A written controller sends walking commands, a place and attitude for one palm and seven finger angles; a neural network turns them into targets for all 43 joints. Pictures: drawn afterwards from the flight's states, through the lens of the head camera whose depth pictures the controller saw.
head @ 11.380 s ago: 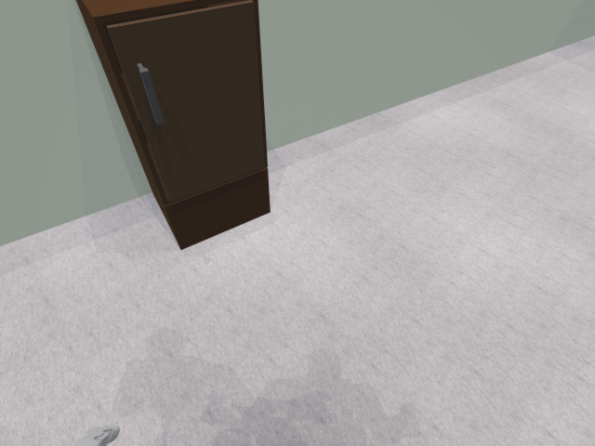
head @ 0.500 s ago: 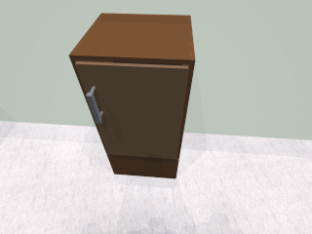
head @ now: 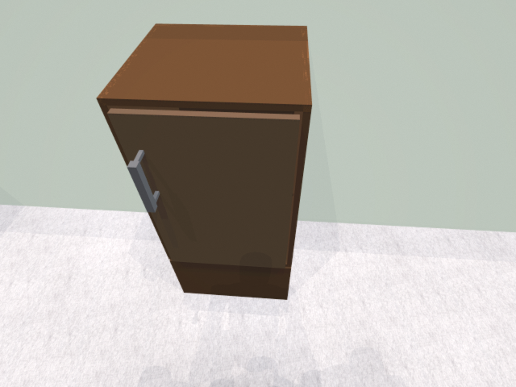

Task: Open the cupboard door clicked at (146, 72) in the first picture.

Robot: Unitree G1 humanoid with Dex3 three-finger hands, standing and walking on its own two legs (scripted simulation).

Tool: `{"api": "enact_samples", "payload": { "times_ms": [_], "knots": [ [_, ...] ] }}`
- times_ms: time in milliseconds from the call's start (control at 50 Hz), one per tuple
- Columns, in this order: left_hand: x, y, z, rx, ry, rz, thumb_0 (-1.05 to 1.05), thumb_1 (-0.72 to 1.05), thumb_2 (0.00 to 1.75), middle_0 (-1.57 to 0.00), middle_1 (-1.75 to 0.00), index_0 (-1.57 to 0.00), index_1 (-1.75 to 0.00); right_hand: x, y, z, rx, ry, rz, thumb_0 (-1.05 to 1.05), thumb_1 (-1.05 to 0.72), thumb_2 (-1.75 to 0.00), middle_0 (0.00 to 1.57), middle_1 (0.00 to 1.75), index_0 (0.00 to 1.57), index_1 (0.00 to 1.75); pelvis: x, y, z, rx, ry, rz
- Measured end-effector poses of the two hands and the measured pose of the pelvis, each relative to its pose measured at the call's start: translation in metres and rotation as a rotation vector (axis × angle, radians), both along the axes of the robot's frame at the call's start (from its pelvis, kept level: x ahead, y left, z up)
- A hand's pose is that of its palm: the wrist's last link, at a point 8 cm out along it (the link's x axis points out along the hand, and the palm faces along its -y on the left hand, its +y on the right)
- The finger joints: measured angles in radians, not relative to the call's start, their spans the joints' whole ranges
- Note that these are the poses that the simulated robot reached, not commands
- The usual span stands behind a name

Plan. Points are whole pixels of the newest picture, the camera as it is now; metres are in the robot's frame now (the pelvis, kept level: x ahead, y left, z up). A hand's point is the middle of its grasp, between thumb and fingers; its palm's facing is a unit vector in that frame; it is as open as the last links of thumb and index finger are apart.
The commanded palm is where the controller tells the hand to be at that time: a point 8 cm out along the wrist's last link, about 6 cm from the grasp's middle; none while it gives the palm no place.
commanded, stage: come to a stop and stand still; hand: left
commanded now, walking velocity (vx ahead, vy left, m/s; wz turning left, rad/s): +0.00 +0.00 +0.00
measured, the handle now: (146, 182) +0.55 +0.30 -0.05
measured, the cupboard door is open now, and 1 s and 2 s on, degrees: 0 0 0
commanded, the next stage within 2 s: look again from close up in 0.04 s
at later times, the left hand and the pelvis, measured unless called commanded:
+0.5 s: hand out of the picture +0.01 +0.21 -0.18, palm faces +0.00 -0.98 -0.22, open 7.4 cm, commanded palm none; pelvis -0.01 +0.04 -0.01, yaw -2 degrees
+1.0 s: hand (113, 334) +0.20 +0.24 -0.02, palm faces +0.16 -0.98 -0.10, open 7.6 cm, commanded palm +0.11 +0.29 -0.07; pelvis -0.02 +0.07 -0.03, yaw +3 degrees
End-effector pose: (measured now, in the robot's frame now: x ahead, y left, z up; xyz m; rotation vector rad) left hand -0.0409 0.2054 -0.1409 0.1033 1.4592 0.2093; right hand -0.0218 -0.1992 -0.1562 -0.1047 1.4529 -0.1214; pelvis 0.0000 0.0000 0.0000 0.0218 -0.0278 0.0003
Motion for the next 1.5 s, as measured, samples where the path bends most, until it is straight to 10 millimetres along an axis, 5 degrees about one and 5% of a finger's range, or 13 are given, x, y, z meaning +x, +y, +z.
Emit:
{"api": "enact_samples", "payload": {
  "times_ms": [220, 360, 500, 780, 820, 900, 960, 1040, 1140, 1220, 1280, 1400, 1500],
  "knots": [
    [0.011, 0.003, 0.005, 0.004, -0.024, -0.038, 0.01, 0.90, 0.90, -0.20, -0.30, -0.20, -0.30, -0.002, 0.003, 0.007, -0.014, -0.005, -0.041, 0.02, -0.93, -0.90, 0.20, 0.30, 0.20, 0.30, -0.001, 0.009, 0.004, -0.020, 0.022, -0.011],
    [0.031, 0.038, -0.009, 0.015, -0.076, -0.087, 0.01, 0.90, 0.90, -0.20, -0.30, -0.20, -0.30, -0.017, 0.002, 0.006, -0.081, -0.083, -0.077, 0.01, -0.92, -0.90, 0.20, 0.30, 0.19, 0.30, -0.007, 0.027, -0.009, -0.029, 0.028, -0.024],
    [0.047, 0.057, -0.004, 0.029, -0.140, -0.114, 0.01, 0.91, 0.90, -0.20, -0.30, -0.20, -0.30, -0.022, 0.031, 0.000, -0.027, -0.056, -0.043, 0.01, -0.92, -0.90, 0.20, 0.30, 0.19, 0.30, -0.013, 0.042, -0.007, -0.026, 0.015, -0.044],
    [0.026, 0.067, -0.008, -0.014, -0.040, -0.107, 0.01, 0.91, 0.90, -0.20, -0.30, -0.20, -0.30, -0.025, 0.060, 0.007, -0.012, 0.003, -0.016, 0.01, -0.92, -0.90, 0.20, 0.30, 0.20, 0.30, -0.007, 0.063, -0.004, -0.025, 0.037, -0.039],
    [0.045, 0.079, 0.007, 0.022, -0.141, -0.034, 0.03, 0.94, 0.90, -0.20, -0.30, -0.21, -0.31, -0.011, 0.053, 0.014, -0.042, -0.091, -0.019, 0.01, -0.92, -0.90, 0.20, 0.30, 0.20, 0.30, -0.008, 0.064, -0.005, -0.022, 0.052, -0.034],
    [0.123, 0.102, 0.073, 0.130, -0.616, -0.026, 0.05, 0.94, 0.89, -0.20, -0.32, -0.21, -0.32, 0.031, 0.027, 0.025, -0.107, -0.354, 0.019, 0.03, -0.93, -0.90, 0.20, 0.30, 0.20, 0.30, -0.011, 0.068, -0.007, -0.003, 0.072, 0.007],
    [0.181, 0.096, 0.116, 0.115, -0.968, -0.077, 0.04, 0.89, 0.87, -0.20, -0.34, -0.20, -0.35, 0.074, 0.009, 0.030, -0.140, -0.535, 0.080, 0.02, -0.92, -0.90, 0.20, 0.30, 0.20, 0.30, -0.019, 0.069, -0.017, 0.006, 0.089, 0.043],
    [0.223, 0.073, 0.131, -0.044, -1.322, -0.110, 0.03, 0.80, 0.84, -0.20, -0.39, -0.21, -0.39, 0.129, -0.009, 0.044, -0.193, -0.732, 0.134, 0.02, -0.92, -0.90, 0.20, 0.30, 0.20, 0.30, -0.026, 0.063, -0.039, -0.014, 0.158, 0.038],
    [0.205, 0.055, 0.092, -0.186, -1.441, -0.216, 0.01, 0.67, 0.80, -0.21, -0.46, -0.22, -0.46, 0.188, -0.015, 0.065, -0.223, -0.915, 0.232, 0.02, -0.91, -0.90, 0.20, 0.30, 0.19, 0.30, -0.032, 0.048, -0.071, -0.023, 0.226, 0.021],
    [0.165, 0.074, 0.055, -0.116, -1.293, -0.170, 0.01, 0.57, 0.76, -0.23, -0.51, -0.23, -0.52, 0.221, -0.006, 0.062, -0.202, -0.964, 0.307, 0.01, -0.91, -0.90, 0.20, 0.30, 0.19, 0.30, -0.035, 0.038, -0.090, -0.037, 0.255, 0.034],
    [0.144, 0.096, 0.059, 0.001, -1.285, -0.093, 0.02, 0.49, 0.73, -0.23, -0.56, -0.24, -0.57, 0.232, 0.008, 0.048, -0.162, -0.954, 0.344, 0.01, -0.91, -0.90, 0.20, 0.30, 0.19, 0.30, -0.036, 0.033, -0.097, -0.058, 0.269, 0.051],
    [0.162, 0.098, 0.102, 0.051, -1.508, -0.200, 0.02, 0.35, 0.67, -0.23, -0.65, -0.24, -0.66, 0.219, 0.036, 0.002, -0.053, -0.865, 0.371, 0.01, -0.91, -0.90, 0.20, 0.30, 0.20, 0.30, -0.042, 0.027, -0.105, -0.099, 0.294, 0.079],
    [0.211, 0.084, 0.086, -0.128, -1.382, -0.352, 0.01, 0.23, 0.62, -0.24, -0.72, -0.25, -0.73, 0.179, 0.036, -0.026, -0.013, -0.747, 0.276, 0.01, -0.90, -0.90, 0.20, 0.30, 0.20, 0.30, -0.045, 0.024, -0.105, -0.087, 0.316, 0.060]
  ]
}}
